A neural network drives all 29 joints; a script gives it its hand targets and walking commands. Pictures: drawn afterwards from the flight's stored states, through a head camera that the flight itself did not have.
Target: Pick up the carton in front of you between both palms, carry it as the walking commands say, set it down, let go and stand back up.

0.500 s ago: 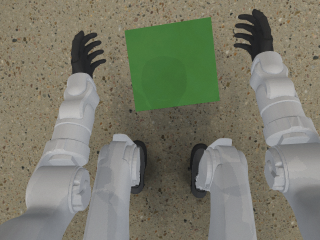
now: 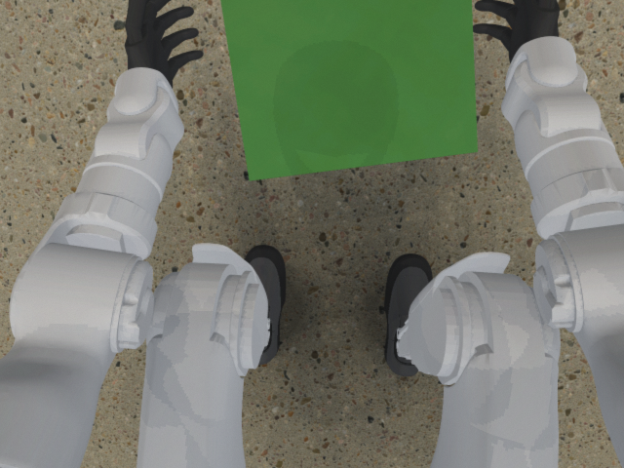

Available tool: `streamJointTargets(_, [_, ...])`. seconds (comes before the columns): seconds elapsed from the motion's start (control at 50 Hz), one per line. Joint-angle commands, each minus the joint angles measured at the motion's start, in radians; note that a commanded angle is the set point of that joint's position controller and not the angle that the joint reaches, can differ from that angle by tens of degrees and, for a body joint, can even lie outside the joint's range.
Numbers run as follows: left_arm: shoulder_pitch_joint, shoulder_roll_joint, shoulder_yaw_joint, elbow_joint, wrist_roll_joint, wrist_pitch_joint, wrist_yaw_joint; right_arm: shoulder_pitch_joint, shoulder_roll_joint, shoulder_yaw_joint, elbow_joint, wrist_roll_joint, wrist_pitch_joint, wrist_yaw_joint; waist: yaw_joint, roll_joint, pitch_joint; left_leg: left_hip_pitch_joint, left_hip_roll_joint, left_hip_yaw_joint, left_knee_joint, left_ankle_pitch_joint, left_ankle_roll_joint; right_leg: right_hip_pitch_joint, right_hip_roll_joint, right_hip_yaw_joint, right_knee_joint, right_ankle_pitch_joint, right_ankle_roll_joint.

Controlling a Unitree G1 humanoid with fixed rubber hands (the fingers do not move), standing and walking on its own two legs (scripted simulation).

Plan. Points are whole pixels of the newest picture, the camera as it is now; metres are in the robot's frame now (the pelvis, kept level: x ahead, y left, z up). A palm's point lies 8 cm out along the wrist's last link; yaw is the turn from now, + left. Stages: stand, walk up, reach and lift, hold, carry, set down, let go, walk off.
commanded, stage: reach and lift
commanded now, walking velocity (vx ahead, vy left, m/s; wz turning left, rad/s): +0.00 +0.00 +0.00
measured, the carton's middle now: (346, 80) +0.50 -0.02 -0.24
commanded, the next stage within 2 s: none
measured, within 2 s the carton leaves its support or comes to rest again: leaves its support in 0.68 s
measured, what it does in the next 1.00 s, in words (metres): stands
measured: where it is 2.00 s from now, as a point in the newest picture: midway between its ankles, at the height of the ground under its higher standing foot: (331, 329)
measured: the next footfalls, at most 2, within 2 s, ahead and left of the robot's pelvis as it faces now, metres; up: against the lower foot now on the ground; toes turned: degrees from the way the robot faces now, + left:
none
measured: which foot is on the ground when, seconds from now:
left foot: down 0.00-1.00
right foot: down 0.00-1.00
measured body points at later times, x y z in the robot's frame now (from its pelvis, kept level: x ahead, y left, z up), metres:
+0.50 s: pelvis +0.00 +0.00 +0.01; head +0.35 -0.02 +0.28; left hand +0.52 +0.15 -0.16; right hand +0.53 -0.16 -0.18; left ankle +0.13 +0.12 -0.33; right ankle +0.12 -0.12 -0.33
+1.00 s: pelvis +0.00 +0.01 +0.05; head +0.26 -0.03 +0.42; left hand +0.50 +0.13 -0.03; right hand +0.50 -0.18 -0.03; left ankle +0.13 +0.13 -0.33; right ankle +0.11 -0.12 -0.33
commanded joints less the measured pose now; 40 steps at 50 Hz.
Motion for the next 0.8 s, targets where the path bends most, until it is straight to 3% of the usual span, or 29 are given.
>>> streamJointTargets(0.0, [-0.076,-0.053,0.024,-0.087,0.015,-0.024,0.001,-0.154,0.004,-0.011,-0.101,0.001,-0.017,0.009,-0.034,-0.134,-1.206,0.484,-0.025,0.063,-0.158,0.278,-0.017,0.766,0.038,0.017,-0.182,0.341,0.013])
streamJointTargets(0.18, [-0.105,-0.054,0.058,-0.059,0.071,-0.028,0.014,-0.191,-0.021,-0.053,-0.044,-0.033,-0.029,0.004,-0.033,-0.101,-1.044,0.471,-0.027,0.035,-0.176,0.214,-0.014,0.573,0.035,0.015,-0.207,0.215,0.013])
streamJointTargets(0.32, [-0.188,-0.221,0.005,-0.053,0.074,-0.035,0.013,-0.248,0.109,-0.004,-0.011,-0.036,-0.043,0.002,-0.057,-0.094,-1.054,0.514,-0.057,0.033,-0.19,0.202,-0.015,0.581,0.051,0.009,-0.235,0.19,0.006])
streamJointTargets(0.38, [-0.195,-0.307,0.036,-0.017,0.131,-0.037,0.007,-0.271,0.231,0.016,0.014,-0.059,-0.042,0.013,-0.033,-0.094,-1.029,0.515,-0.071,0.032,-0.192,0.201,-0.01,0.553,0.065,0.009,-0.245,0.177,0.007])
streamJointTargets(0.44, [-0.383,-0.646,-0.045,-0.023,0.149,-0.025,-0.071,-0.445,0.592,0.109,-0.022,-0.057,-0.032,0.082,-0.027,-0.102,-1.047,0.481,-0.092,0.033,-0.171,0.224,0.0,0.548,0.091,0.01,-0.228,0.21,-0.002])
streamJointTargets(0.52, [-0.485,-0.868,-0.038,-0.069,0.193,0.008,-0.142,-0.526,0.836,0.114,-0.058,-0.095,-0.002,0.146,-0.041,-0.111,-1.051,0.45,-0.117,0.059,-0.152,0.195,0.001,0.546,0.116,-0.008,-0.217,0.206,-0.002])
streamJointTargets(0.6, [-0.552,-1.005,-0.073,-0.164,0.162,0.034,-0.171,-0.551,0.983,0.139,-0.135,-0.084,0.017,0.16,-0.057,-0.111,-1.2,0.477,-0.125,0.078,-0.136,0.233,-0.008,0.643,0.126,-0.023,-0.195,0.28,-0.007])
streamJointTargets(0.7, [-0.561,-1.147,-0.191,-0.366,0.084,0.062,-0.164,-0.592,1.127,0.229,-0.388,-0.029,0.043,0.136,-0.06,-0.124,-1.584,0.651,-0.142,0.108,-0.148,0.331,-0.011,0.876,0.149,-0.07,-0.192,0.401,-0.003])
streamJointTargets(0.78, [-0.555,-1.152,-0.232,-0.532,0.117,0.114,-0.17,-0.52,1.209,0.256,-0.554,-0.03,0.105,0.134,-0.044,-0.153,-1.689,0.674,-0.157,0.119,-0.181,0.287,0.004,0.978,0.175,-0.079,-0.227,0.39,0.007])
